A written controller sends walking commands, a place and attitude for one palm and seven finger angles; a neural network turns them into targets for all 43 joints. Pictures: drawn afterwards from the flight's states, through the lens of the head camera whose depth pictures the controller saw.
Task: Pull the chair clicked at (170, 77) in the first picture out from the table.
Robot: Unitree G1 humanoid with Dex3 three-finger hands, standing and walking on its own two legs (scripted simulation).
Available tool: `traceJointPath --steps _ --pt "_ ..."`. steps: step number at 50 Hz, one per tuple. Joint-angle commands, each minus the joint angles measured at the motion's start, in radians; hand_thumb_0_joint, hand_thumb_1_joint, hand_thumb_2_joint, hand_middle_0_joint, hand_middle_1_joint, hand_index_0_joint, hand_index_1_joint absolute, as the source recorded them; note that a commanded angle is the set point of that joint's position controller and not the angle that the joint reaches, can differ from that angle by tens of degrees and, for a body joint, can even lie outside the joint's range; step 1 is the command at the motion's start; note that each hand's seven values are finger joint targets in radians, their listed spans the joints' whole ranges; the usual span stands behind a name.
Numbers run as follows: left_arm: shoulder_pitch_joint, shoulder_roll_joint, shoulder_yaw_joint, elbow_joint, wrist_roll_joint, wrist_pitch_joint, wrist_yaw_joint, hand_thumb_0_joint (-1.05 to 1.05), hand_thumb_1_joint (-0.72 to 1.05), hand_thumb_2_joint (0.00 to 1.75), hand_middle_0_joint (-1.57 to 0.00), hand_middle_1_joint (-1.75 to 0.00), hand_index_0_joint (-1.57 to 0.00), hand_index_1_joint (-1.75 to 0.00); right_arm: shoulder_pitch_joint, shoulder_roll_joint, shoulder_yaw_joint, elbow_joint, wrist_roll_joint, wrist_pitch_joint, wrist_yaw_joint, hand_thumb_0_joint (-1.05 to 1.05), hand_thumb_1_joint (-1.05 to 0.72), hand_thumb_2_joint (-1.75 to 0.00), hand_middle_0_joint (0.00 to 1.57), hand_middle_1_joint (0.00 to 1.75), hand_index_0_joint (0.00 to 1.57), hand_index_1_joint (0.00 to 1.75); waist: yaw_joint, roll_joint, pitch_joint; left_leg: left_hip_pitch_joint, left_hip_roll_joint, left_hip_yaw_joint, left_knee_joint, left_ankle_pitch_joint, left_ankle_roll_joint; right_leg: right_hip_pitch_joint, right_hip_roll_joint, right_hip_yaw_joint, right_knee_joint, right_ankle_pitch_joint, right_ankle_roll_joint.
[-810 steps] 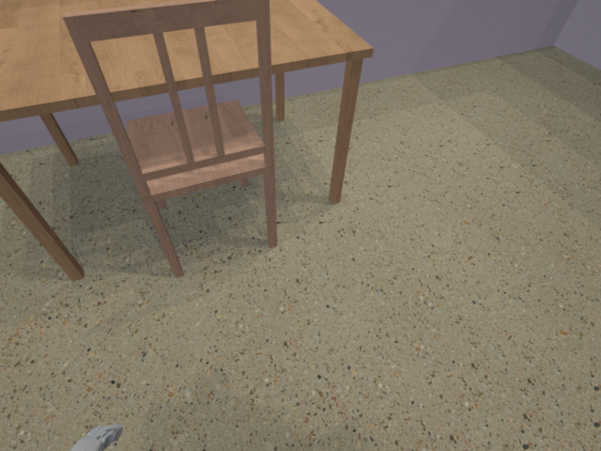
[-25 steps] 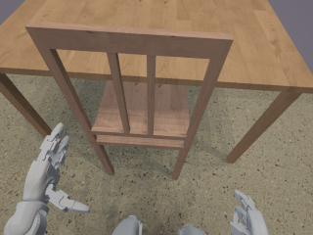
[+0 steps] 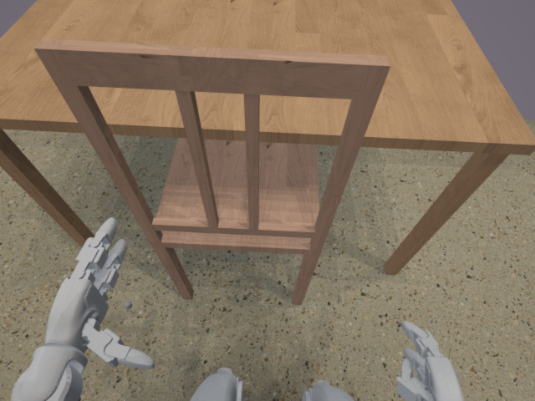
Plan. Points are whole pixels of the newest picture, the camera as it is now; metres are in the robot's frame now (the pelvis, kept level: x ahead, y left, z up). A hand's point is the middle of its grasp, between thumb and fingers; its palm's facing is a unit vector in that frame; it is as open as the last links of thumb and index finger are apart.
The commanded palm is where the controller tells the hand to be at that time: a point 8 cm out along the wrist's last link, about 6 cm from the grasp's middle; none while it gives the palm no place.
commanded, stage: aim the fingers beside a spindle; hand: left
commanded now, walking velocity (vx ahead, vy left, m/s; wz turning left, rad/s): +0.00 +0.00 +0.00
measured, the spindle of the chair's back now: (202, 172) +0.48 +0.14 +0.01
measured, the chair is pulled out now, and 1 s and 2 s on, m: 0.00 0.00 0.00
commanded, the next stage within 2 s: none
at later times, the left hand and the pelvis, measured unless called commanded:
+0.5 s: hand (149, 290) +0.26 +0.18 +0.02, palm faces -0.02 -1.00 -0.04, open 16.9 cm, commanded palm +0.25 +0.24 +0.02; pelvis +0.00 +0.00 -0.01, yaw +0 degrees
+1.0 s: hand (178, 273) +0.30 +0.15 +0.00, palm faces -0.03 -1.00 -0.03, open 16.9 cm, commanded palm +0.28 +0.20 +0.00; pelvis -0.01 +0.00 -0.02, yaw +0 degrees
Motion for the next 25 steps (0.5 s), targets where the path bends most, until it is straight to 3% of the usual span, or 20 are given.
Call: traceJointPath --steps 1,5,6,8,11,14,15,17,19,20,22,25 --pt "-0.086 0.151 0.099 -0.216 -0.021 -0.086 0.013 0.0 -0.5 0.3 -0.06 -0.08 -0.06 -0.08 -0.029 -0.139 -0.063 -0.136 -0.001 -0.054 -0.013 0.0 -0.9 -0.9 0.2 0.3 0.2 0.3 -0.008 0.0 -0.232 0.196 0.0 -0.08 -0.15 0.267 -0.011 0.092 0.002 0.076 -0.151 0.218 0.01" --pt "-0.105 0.136 0.091 -0.145 -0.013 -0.086 0.013 0.0 -0.5 0.3 -0.06 -0.08 -0.06 -0.08 -0.033 -0.143 -0.059 -0.127 -0.001 -0.052 -0.012 0.0 -0.9 -0.9 0.2 0.3 0.2 0.3 -0.015 0.004 -0.181 0.155 -0.003 -0.078 -0.147 0.205 -0.012 0.056 0.001 0.077 -0.151 0.159 0.008" --pt "-0.126 0.112 0.063 -0.146 -0.011 -0.088 0.009 0.0 -0.5 0.3 -0.06 -0.08 -0.06 -0.08 -0.033 -0.142 -0.056 -0.129 0.0 -0.055 -0.01 0.0 -0.9 -0.9 0.2 0.3 0.2 0.3 -0.02 0.022 -0.181 0.161 -0.003 -0.08 -0.146 0.204 -0.013 0.043 -0.001 0.074 -0.145 0.158 0.007" --pt "-0.143 0.083 0.013 -0.181 -0.008 -0.088 -0.003 0.0 -0.5 0.3 -0.06 -0.08 -0.06 -0.08 -0.026 -0.144 -0.057 -0.137 -0.003 -0.064 -0.008 0.0 -0.9 -0.9 0.2 0.3 0.2 0.3 -0.022 0.044 -0.235 0.192 -0.003 -0.085 -0.138 0.231 -0.014 0.047 -0.006 0.074 -0.133 0.177 0.007" --pt "-0.153 0.11 0.023 -0.193 -0.004 -0.087 -0.004 0.0 -0.5 0.3 -0.06 -0.08 -0.06 -0.08 -0.015 -0.148 -0.061 -0.136 -0.004 -0.065 -0.007 0.0 -0.9 -0.9 0.2 0.3 0.2 0.3 -0.022 0.014 -0.277 0.197 -0.001 -0.086 -0.122 0.26 -0.011 0.062 -0.004 0.08 -0.127 0.209 0.01" --pt "-0.161 0.105 0.021 -0.205 0.008 -0.094 0.016 0.0 -0.5 0.3 -0.06 -0.08 -0.06 -0.08 -0.022 -0.143 -0.06 -0.139 -0.007 -0.064 -0.005 0.0 -0.9 -0.9 0.2 0.3 0.2 0.3 -0.009 0.052 -0.273 0.2 -0.001 -0.09 -0.125 0.277 -0.018 0.044 -0.005 0.073 -0.108 0.207 0.005" --pt "-0.158 0.124 0.04 -0.196 0.014 -0.091 0.032 0.0 -0.5 0.3 -0.06 -0.08 -0.06 -0.08 -0.019 -0.144 -0.062 -0.134 -0.01 -0.06 -0.003 0.0 -0.9 -0.9 0.2 0.3 0.2 0.3 -0.01 0.029 -0.271 0.196 0.003 -0.094 -0.121 0.282 -0.018 0.037 -0.002 0.069 -0.101 0.207 0.006" --pt "-0.142 0.102 0.031 -0.188 0.02 -0.092 0.054 0.0 -0.5 0.3 -0.06 -0.08 -0.06 -0.08 -0.023 -0.138 -0.062 -0.14 -0.01 -0.054 0.002 0.0 -0.9 -0.9 0.2 0.3 0.2 0.3 -0.004 0.045 -0.258 0.193 0.001 -0.091 -0.123 0.279 -0.021 0.027 -0.003 0.067 -0.099 0.201 0.004" --pt "-0.185 0.083 0.009 -0.19 0.026 -0.096 0.071 0.0 -0.5 0.3 -0.06 -0.08 -0.06 -0.08 -0.027 -0.138 -0.06 -0.141 -0.011 -0.05 0.006 0.0 -0.9 -0.9 0.2 0.3 0.2 0.3 -0.013 0.052 -0.251 0.183 0.001 -0.089 -0.117 0.262 -0.022 0.006 -0.005 0.066 -0.092 0.189 0.005" --pt "-0.171 0.107 0.037 -0.164 0.032 -0.091 0.08 0.0 -0.5 0.3 -0.06 -0.08 -0.06 -0.08 -0.023 -0.14 -0.063 -0.137 -0.013 -0.044 0.006 0.0 -0.9 -0.9 0.2 0.3 0.2 0.3 -0.009 0.014 -0.253 0.16 0.001 -0.09 -0.113 0.253 -0.019 0.015 -0.002 0.069 -0.092 0.187 0.004" --pt "-0.159 0.087 0.019 -0.153 0.036 -0.09 0.085 0.0 -0.5 0.3 -0.06 -0.08 -0.06 -0.08 -0.024 -0.139 -0.063 -0.146 -0.013 -0.039 0.009 0.0 -0.9 -0.9 0.2 0.3 0.2 0.3 -0.005 0.021 -0.263 0.153 -0.001 -0.082 -0.109 0.252 -0.02 0.019 -0.004 0.072 -0.086 0.194 0.004" --pt "-0.21 0.071 -0.013 -0.129 0.044 -0.086 0.082 0.0 -0.5 0.3 -0.06 -0.08 -0.06 -0.08 -0.023 -0.143 -0.06 -0.144 -0.012 -0.032 0.009 0.0 -0.9 -0.9 0.2 0.3 0.2 0.3 -0.02 0.027 -0.251 0.144 0.001 -0.087 -0.101 0.225 -0.019 -0.014 -0.002 0.074 -0.083 0.166 0.004"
